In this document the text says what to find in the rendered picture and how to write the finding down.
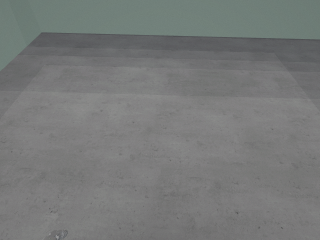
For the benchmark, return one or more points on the robot left hand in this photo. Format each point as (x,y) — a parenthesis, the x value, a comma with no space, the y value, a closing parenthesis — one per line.
(56,235)

